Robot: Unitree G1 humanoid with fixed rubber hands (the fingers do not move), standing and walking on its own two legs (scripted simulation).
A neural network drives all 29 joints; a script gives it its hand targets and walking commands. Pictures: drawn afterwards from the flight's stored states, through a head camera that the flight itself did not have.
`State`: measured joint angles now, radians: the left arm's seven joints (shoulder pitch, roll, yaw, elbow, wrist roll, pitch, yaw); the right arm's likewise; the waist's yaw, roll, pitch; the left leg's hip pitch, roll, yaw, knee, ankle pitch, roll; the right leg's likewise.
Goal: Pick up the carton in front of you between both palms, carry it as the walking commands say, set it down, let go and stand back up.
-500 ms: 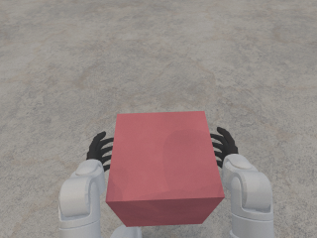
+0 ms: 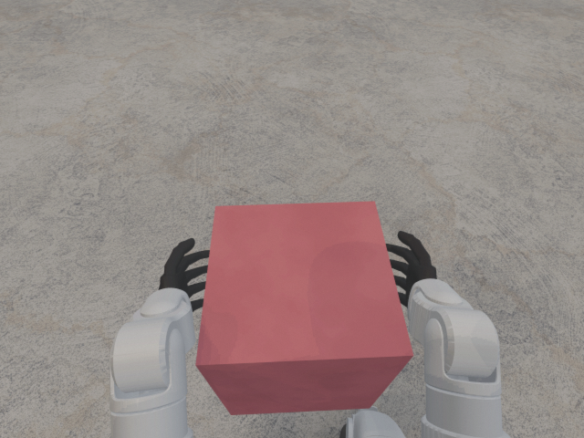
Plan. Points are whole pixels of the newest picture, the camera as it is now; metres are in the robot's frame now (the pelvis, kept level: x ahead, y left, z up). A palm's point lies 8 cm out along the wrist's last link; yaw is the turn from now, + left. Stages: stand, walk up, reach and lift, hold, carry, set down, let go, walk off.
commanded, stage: carry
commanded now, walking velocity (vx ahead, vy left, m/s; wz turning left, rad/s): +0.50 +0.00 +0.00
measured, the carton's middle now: (298, 315) +0.27 +0.01 +0.00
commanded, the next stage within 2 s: none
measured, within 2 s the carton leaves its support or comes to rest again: neither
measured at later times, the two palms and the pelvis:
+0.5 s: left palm (227, 121) +0.59 +0.13 +0.09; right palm (392, 120) +0.62 -0.17 +0.09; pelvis +0.34 -0.04 +0.00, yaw +5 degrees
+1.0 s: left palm (221, 41) +0.93 +0.19 +0.07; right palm (345, 41) +0.94 -0.11 +0.08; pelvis +0.68 +0.03 +0.00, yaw +2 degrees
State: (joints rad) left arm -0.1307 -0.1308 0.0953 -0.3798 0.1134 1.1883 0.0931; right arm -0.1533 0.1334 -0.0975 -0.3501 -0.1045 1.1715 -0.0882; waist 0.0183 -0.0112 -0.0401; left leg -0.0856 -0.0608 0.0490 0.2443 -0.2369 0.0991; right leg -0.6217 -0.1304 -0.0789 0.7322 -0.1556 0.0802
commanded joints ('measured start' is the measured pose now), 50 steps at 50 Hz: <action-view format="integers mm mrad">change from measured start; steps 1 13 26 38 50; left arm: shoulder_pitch -491 -437 -431 -502 -414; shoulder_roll -926 -932 -865 -944 -930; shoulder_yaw -763 -682 -690 -730 -752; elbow -112 13 -72 -36 -114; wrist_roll -436 -392 -419 -419 -393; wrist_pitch -8 13 21 8 -38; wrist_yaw -245 -259 -272 -279 -236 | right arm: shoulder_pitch -371 -482 -409 -407 -371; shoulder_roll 901 905 895 985 909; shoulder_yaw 676 729 727 707 730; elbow -90 -56 -88 -8 -127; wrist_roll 384 418 385 399 428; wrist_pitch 10 46 35 10 -14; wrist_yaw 260 278 234 266 279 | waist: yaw -39 2 1 -44 -39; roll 138 -81 -129 105 153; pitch -241 -376 -188 -380 -199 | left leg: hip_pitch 274 -556 -527 335 206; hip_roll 245 127 133 434 300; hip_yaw -87 -74 118 -310 57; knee -14 1038 351 55 -60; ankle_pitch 602 -118 185 429 460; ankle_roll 63 -44 -111 101 27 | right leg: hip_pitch -47 810 728 -52 19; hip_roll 40 -254 -108 38 56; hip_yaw -52 378 -23 86 -98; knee -97 -477 -565 553 -131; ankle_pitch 88 171 329 -241 88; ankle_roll -11 -261 -193 -96 -64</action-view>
